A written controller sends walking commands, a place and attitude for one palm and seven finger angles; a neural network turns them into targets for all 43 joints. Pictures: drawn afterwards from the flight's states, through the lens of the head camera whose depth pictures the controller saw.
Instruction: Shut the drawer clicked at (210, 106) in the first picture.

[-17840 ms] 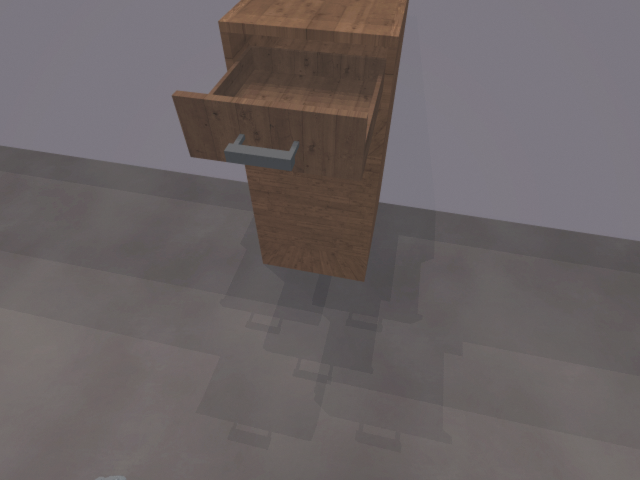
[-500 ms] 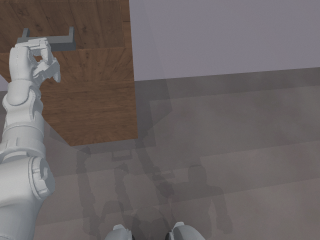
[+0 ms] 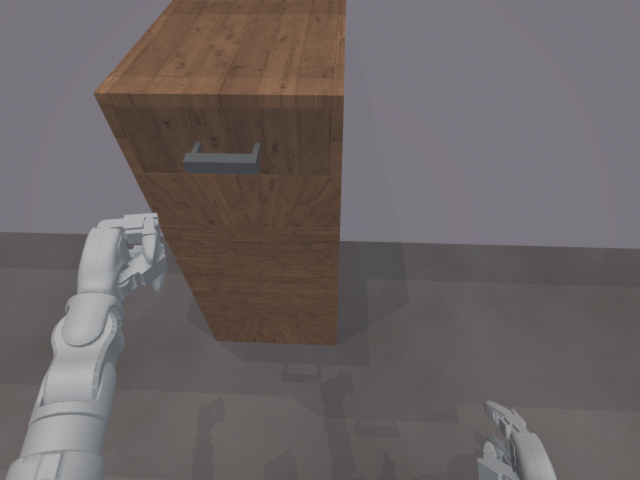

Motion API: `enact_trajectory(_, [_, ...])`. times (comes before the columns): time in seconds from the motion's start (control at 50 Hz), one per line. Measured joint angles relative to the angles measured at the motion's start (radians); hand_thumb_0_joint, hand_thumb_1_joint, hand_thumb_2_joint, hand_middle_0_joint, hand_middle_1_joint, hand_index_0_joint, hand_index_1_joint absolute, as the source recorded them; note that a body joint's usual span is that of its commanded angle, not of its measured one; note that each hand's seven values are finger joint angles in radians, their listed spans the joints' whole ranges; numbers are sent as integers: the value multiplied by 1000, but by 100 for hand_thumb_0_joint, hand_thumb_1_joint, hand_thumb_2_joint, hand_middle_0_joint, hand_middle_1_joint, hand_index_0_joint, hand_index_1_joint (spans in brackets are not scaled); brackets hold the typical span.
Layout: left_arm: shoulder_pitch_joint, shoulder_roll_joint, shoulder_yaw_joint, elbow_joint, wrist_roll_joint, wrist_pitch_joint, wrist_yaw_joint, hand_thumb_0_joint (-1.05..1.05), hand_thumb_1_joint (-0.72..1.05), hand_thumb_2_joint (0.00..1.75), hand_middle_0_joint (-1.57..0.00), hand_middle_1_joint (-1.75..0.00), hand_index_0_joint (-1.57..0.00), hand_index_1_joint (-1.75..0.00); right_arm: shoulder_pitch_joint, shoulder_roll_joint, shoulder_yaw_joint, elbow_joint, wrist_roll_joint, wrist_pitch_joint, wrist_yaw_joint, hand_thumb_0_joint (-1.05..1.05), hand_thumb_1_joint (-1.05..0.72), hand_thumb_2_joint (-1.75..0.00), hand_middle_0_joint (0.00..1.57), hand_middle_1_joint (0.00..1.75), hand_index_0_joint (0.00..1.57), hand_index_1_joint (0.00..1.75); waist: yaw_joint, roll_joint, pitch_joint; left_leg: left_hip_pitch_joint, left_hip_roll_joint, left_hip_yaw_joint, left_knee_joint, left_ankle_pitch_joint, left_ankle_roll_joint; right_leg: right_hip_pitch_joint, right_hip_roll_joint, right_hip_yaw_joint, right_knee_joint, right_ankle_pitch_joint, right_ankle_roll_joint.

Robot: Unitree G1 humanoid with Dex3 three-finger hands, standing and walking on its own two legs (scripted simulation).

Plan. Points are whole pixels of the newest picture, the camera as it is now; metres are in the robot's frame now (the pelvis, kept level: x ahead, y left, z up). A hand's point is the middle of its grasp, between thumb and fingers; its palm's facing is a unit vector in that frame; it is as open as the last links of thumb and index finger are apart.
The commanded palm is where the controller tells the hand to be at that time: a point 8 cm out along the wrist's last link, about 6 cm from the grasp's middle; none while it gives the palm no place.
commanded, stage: draw the hand back to the body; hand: left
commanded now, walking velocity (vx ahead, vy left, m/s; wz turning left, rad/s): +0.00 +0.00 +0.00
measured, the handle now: (224, 155) +0.62 +0.21 +0.06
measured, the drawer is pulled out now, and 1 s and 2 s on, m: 0.00 0.00 0.00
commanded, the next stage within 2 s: step back with the hand held close in 0.76 s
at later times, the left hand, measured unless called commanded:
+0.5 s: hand (68, 354) +0.20 +0.23 +0.16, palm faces +0.36 -0.86 -0.36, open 3.2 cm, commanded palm +0.14 +0.27 +0.18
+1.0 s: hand (22, 389) +0.16 +0.24 +0.18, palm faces +0.39 -0.81 -0.43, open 3.2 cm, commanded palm +0.11 +0.28 +0.19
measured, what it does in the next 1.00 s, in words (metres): stands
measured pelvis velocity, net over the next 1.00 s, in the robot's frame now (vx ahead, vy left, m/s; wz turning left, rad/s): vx -0.02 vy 0.00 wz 0.01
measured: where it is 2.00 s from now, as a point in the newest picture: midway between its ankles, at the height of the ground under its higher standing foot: outside the picture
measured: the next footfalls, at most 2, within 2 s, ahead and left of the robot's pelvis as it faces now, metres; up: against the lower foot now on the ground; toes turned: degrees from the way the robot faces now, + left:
none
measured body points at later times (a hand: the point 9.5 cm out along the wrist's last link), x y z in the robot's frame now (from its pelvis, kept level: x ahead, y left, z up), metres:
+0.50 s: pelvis -0.01 +0.00 +0.02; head -0.03 -0.03 +0.47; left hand +0.17 +0.28 +0.18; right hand +0.18 -0.22 -0.08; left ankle -0.01 +0.10 -0.73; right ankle -0.04 -0.11 -0.73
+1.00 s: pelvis -0.02 +0.00 +0.02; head -0.03 -0.03 +0.47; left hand +0.14 +0.28 +0.20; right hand +0.18 -0.22 -0.06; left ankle -0.01 +0.10 -0.73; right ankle -0.04 -0.11 -0.73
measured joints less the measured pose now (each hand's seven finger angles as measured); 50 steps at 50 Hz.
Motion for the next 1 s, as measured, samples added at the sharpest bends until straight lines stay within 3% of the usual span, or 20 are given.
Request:
enact_trajectory(0.08, [97, -17, -26, -107, 40, 30, 94, 1, 90, 90, -140, -160, -140, -160, -32, 14, 14, 13, -6, 7, -15, 1, -90, -90, 20, 30, 20, 30, 19, -2, 25, 84, -7, 4, -78, 39, 0, 77, -5, 4, -65, 33, 0])
enact_trajectory(0.2, [218, -22, -23, -245, 60, 47, 153, 1, 89, 90, -140, -160, -140, -160, -43, 29, 29, 31, -21, -2, -24, 1, -90, -90, 20, 30, 20, 30, 39, 6, 58, 186, -11, 4, -167, 82, -2, 178, -5, 4, -152, 75, -1])
enact_trajectory(0.38, [426, -20, 2, -460, 63, 26, 160, 1, 89, 90, -140, -160, -140, -160, -25, 36, 28, 51, -42, -15, -16, 1, -90, -90, 20, 30, 20, 30, 49, 22, 81, 270, -12, 4, -236, 115, -4, 264, -3, 4, -224, 109, -2])
enact_trajectory(0.62, [723, 3, 72, -720, 65, -15, 165, 1, 89, 89, -140, -160, -140, -160, 4, 29, -2, 58, -54, -55, -19, 1, -90, -90, 20, 30, 20, 30, 63, 34, 76, 288, -1, 0, -230, 112, -8, 296, 9, 1, -249, 122, -6])
enact_trajectory(0.74, [719, -10, 69, -717, 75, -26, 174, 1, 89, 90, -140, -160, -140, -160, -1, 22, -9, 66, -55, -80, -32, 1, -90, -90, 20, 30, 20, 30, 76, 38, 87, 285, -4, -12, -221, 115, -7, 299, 6, -11, -244, 122, -5])
enact_trajectory(0.86, [694, -18, 60, -705, 77, -25, 179, 1, 89, 90, -140, -160, -140, -160, -8, 34, 0, 70, -59, -96, -35, 1, -90, -90, 20, 30, 20, 30, 74, 31, 88, 290, -5, -11, -225, 120, -7, 299, 5, -10, -240, 123, -6])
enact_trajectory(0.92, [695, -14, 66, -713, 78, -30, 174, 1, 89, 90, -140, -160, -140, -160, -8, 40, 5, 61, -58, -92, -32, 1, -90, -90, 20, 30, 20, 30, 67, 30, 84, 284, -2, -10, -221, 118, -7, 296, 8, -9, -243, 125, -6])
enact_trajectory(1.0, [725, 7, 111, -727, 80, -72, 169, 1, 89, 89, -140, -160, -140, -160, -17, 43, 5, 31, -60, -50, -21, 1, -90, -90, 20, 30, 20, 30, 38, 26, 63, 223, 4, -9, -203, 117, -4, 244, 13, -8, -245, 137, -3])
